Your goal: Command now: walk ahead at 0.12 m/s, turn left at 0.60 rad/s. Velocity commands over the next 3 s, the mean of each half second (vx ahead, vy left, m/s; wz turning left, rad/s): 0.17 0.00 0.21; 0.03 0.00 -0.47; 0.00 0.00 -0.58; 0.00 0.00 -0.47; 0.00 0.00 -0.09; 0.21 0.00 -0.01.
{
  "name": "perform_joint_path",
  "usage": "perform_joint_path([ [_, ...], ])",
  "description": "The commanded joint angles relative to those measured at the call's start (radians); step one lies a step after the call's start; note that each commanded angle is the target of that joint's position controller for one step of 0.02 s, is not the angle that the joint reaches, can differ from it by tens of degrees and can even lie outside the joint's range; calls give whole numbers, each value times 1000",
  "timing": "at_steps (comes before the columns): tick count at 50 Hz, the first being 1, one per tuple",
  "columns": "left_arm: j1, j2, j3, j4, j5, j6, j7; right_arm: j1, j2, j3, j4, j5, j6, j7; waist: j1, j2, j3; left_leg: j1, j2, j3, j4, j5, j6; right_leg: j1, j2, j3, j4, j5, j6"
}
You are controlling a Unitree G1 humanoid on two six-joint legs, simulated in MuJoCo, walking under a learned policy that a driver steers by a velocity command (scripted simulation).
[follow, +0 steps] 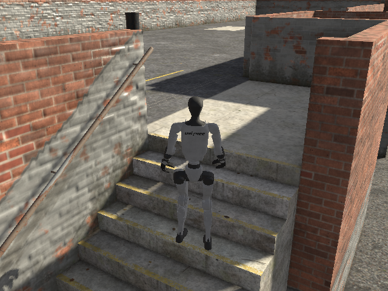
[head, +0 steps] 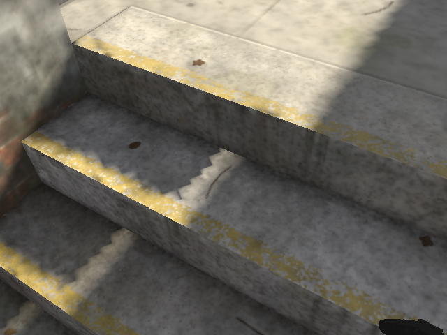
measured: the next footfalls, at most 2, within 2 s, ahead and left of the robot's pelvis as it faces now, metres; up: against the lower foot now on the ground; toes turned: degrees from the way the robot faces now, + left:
left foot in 0.56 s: +0.22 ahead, +0.15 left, +0.00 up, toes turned +7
right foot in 1.02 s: +0.28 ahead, -0.12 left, +0.19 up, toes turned -14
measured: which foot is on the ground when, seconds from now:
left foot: down 0.00-0.00, up 0.02-0.54, down 0.56-1.00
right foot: down 0.00-0.58, up 0.60-1.00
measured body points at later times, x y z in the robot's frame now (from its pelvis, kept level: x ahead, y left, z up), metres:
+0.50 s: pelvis +0.11 +0.00 +0.02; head +0.13 -0.01 +0.47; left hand +0.04 +0.19 -0.13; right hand +0.35 -0.14 -0.09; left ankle +0.20 +0.14 -0.64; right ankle -0.02 -0.12 -0.72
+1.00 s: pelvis +0.21 +0.03 +0.04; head +0.23 +0.02 +0.49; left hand +0.47 +0.15 -0.04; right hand +0.22 -0.24 -0.09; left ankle +0.18 +0.15 -0.72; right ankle +0.24 -0.10 -0.52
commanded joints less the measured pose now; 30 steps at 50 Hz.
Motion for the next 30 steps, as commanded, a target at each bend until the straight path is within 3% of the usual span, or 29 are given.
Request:
perform_joint_path([
  [1, 48, 203, 67, -64, -10, -54, 2, 197, -1, -26, -36, -28, 29, 27, -54, -310, -135, -285, -16, -31, 262, -293, 11, 423, -314, 395, -252, 320, -406],
  [2, 106, 242, 93, -48, 46, -70, 33, 62, -54, -28, -47, -54, 19, 41, 66, -248, -60, -597, -22, -15, 543, -318, -35, 478, -426, 698, -369, 149, -521],
  [3, 81, 196, 76, -21, 41, -87, 41, -4, -58, -28, -31, -37, 4, 31, 58, -94, -13, -684, 20, -24, 792, -195, -20, 406, -402, 653, -374, 16, -450],
  [4, 15, 107, 44, -5, 29, -84, 28, 25, -47, -22, -3, -12, 14, 12, 14, -111, 27, -722, 45, -17, 991, -56, 1, 314, -339, 501, -355, -53, -349],
  [5, 9, 32, 13, 3, 17, -75, 15, 26, -56, -30, 25, -7, 27, -4, 13, -96, 45, -732, 46, -36, 1010, 51, 29, 290, -301, 400, -381, -56, -282],
  [6, 58, -1, -1, 27, 3, -58, 20, -28, -72, -35, 5, -13, 35, -6, 48, -39, 20, -751, 32, -2, 987, 103, 36, 298, -274, 314, -395, -24, -259],
  [7, 98, -10, -10, 47, -1, -51, 27, -63, -49, -27, 1, -23, 39, 5, 56, -59, 4, -750, 48, 32, 1015, 89, 36, 305, -262, 265, -400, -4, -268],
  [8, 178, -8, -15, 94, 24, -38, 23, -105, -16, -13, 1, -15, 40, 10, 82, -50, 5, -817, 43, 25, 1014, 116, 44, 332, -248, 229, -392, -30, -279],
  [9, 209, -19, -18, 110, 24, -38, 11, -79, -12, -13, 34, -21, 37, 17, 88, -95, 10, -812, 52, 38, 1055, 124, 48, 326, -233, 186, -395, 80, -285],
  [10, 242, -28, -24, 140, 29, -38, -7, -54, -21, -16, 63, -24, 33, 21, 88, -99, 16, -813, 50, 44, 1073, 138, 50, 304, -220, 152, -391, 172, -301],
  [13, 275, -50, -42, 195, 22, -46, -40, -59, -23, -20, 90, -41, 29, 23, 72, -91, 4, -799, 79, 91, 1053, 157, 28, 291, -214, 91, -373, 496, -338],
  [15, 298, -52, -53, 240, 21, -56, -58, -62, 14, -8, 98, -49, 35, 23, 31, -91, -1, -805, 135, 128, 1058, 162, 9, 324, -222, 79, -341, 775, -327],
  [16, 349, 13, -1, 247, -71, -106, 42, -71, 80, 7, 12, -92, 43, 18, -42, 94, 129, -684, 230, 235, 944, 42, -29, 307, -272, 111, -395, 693, -280],
  [17, 363, 17, -6, 263, -72, -124, 78, -92, 79, 8, 23, -83, 46, 18, -21, 85, 151, -655, 233, 265, 871, 31, -51, 296, -252, 114, -414, 739, -265],
  [18, 283, -53, -50, 279, 12, -94, -6, -151, 98, 35, 49, -72, 76, 38, 7, -228, -62, -710, 264, 237, 857, 158, -7, 366, -189, 42, -345, 748, -267],
  [19, 290, -52, -40, 270, 20, -94, -26, -175, 89, 38, 30, -77, 99, 35, 11, -210, -14, -661, 277, 278, 831, 116, 5, 348, -193, 46, -367, 850, -283],
  [20, 318, -41, -33, 275, 16, -99, -19, -225, 70, 36, 11, -93, 109, 32, 29, -140, -17, -640, 275, 283, 762, 69, 2, 367, -199, 81, -352, 881, -285],
  [21, 296, -25, -23, 269, 11, -99, -14, -253, 64, 37, 3, -96, 110, 34, 30, -85, -16, -567, 291, 275, 606, 49, 8, 362, -200, 60, -335, 888, -274],
  [22, 257, 0, -16, 256, 1, -96, -12, -251, 65, 37, 0, -94, 110, 28, 9, -81, -3, -410, 281, 300, 439, 64, 19, 278, -191, 33, -330, 946, -271],
  [24, 202, 88, 14, 229, -6, -101, -19, -186, 28, 11, 7, -58, 112, 11, -45, -155, 10, -142, 214, 319, 296, 151, 22, 163, -229, 84, -347, 1145, -294],
  [25, 228, 120, 38, 234, -43, -95, -18, -257, -13, -10, -15, -68, 112, -8, -23, -103, -3, -179, 156, 392, 132, -41, 7, 320, -203, 93, -300, 1152, -283],
  [26, 237, 126, 49, 242, -38, -89, -24, -241, -5, -13, -3, -62, 109, -20, -23, -126, 0, -147, 141, 393, -57, 49, 5, 405, -207, 110, -232, 1180, -264],
  [27, 229, 128, 62, 227, -22, -83, -36, -144, -33, -30, 24, -38, 102, -49, -37, -131, -75, 22, 117, 391, -169, 174, 19, 424, -183, 90, -109, 1306, -242],
  [28, 218, 59, 46, 204, 6, -84, -50, 66, -91, -55, 83, -9, 91, -80, -74, -62, -266, 422, 212, 259, -171, 472, 113, 252, -135, 58, 136, 1163, -206],
  [29, 272, -64, 14, 180, 6, -81, -70, 335, -152, -72, 137, -22, 62, -103, -87, 115, -436, 859, 426, 87, -111, 1165, 303, -54, -11, -40, 436, 439, -110],
  [30, 406, -98, 5, 163, 9, -82, -77, 408, -230, -101, 118, -64, 48, -79, -85, 378, -453, 955, 699, -258, -246, 1341, 527, -342, 145, 39, 974, -236, -64],
])
Over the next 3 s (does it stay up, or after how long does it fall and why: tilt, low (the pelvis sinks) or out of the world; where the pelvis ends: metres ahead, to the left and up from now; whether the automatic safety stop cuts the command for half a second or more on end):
stays up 0.41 -0.06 0.20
